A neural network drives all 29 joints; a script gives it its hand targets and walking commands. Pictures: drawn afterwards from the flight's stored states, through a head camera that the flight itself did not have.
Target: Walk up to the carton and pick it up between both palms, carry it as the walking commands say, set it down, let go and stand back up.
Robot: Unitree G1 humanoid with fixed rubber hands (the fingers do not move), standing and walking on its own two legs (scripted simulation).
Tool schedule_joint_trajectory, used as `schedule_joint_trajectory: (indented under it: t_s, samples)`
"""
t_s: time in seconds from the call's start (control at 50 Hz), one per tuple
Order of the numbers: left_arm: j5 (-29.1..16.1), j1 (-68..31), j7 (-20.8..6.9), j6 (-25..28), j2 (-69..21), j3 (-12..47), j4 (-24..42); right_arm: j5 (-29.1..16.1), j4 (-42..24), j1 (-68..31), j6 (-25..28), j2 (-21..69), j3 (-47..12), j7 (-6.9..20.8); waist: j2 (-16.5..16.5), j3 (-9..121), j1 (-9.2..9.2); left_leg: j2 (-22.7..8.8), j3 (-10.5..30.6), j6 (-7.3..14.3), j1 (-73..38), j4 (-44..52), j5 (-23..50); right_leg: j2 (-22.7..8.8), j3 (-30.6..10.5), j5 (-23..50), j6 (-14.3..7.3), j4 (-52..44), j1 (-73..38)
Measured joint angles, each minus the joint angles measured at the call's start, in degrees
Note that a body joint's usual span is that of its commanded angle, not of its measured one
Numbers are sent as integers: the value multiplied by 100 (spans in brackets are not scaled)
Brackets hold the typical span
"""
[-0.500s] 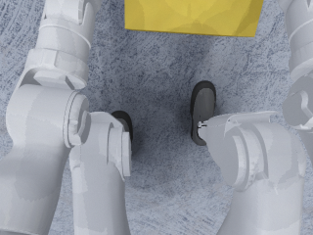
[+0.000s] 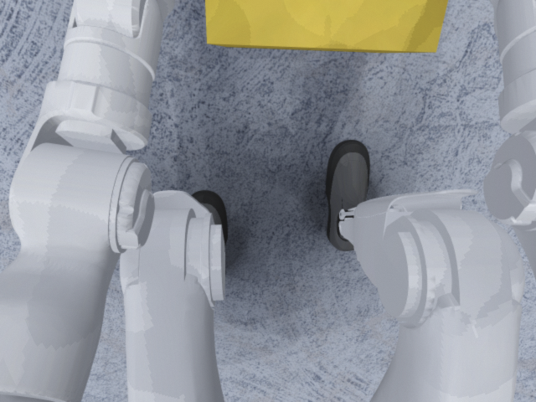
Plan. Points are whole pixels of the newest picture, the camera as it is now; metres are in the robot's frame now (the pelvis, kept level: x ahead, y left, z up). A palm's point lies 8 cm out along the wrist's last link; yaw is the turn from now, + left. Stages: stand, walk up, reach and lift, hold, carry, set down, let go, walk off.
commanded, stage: reach and lift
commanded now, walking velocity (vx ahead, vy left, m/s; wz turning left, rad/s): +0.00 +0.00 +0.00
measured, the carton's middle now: out of the picture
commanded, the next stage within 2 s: none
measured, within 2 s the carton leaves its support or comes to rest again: neither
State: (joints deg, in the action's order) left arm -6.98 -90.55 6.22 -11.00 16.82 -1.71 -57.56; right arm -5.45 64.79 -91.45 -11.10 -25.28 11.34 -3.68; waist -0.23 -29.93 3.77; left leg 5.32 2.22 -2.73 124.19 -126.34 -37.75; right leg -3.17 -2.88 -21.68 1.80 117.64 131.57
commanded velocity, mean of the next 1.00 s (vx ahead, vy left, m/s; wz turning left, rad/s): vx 0.00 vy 0.00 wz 0.00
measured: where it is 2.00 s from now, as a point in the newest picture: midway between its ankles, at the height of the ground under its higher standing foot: (275, 236)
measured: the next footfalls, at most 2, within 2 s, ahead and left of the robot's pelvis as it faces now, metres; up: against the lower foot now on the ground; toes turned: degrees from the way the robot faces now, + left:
none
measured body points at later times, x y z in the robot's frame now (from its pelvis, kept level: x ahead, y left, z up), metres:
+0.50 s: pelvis -0.01 +0.00 +0.00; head +0.37 -0.05 +0.23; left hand +0.59 +0.08 -0.15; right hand +0.56 -0.25 -0.16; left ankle +0.09 +0.12 -0.35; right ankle +0.16 -0.14 -0.35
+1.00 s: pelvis -0.02 +0.00 +0.01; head +0.33 -0.04 +0.27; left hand +0.59 +0.08 -0.08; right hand +0.55 -0.24 -0.10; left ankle +0.09 +0.12 -0.35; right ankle +0.16 -0.14 -0.35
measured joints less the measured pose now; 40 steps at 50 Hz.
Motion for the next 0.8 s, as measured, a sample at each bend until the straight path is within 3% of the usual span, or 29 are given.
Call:
schedule_joint_trajectory:
  t_s: [0.34,0.62,0.8]
  samples:
    - [-67,-29,130,-466,38,-89,320,-7,-753,4,-536,90,11,-248,417,-12,0,-5,0,-5,-269,0,20,17,-4,29,-1,0,-261]
    - [116,-29,-4,-826,59,-438,530,-7,-1119,52,-901,250,69,-427,333,-18,0,-58,-7,-5,-393,0,38,93,-7,106,-38,0,-331]
    - [290,-28,-50,-1124,50,-460,844,-7,-1455,112,-1107,463,144,-1068,283,-19,0,-59,-17,-14,-642,0,38,111,-22,103,-38,0,-579]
